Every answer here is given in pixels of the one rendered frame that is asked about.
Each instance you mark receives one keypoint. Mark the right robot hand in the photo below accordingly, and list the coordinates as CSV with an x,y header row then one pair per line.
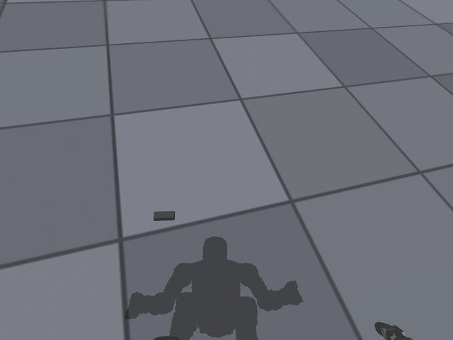
x,y
390,332

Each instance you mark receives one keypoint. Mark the small box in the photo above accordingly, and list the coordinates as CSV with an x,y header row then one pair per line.
x,y
164,215

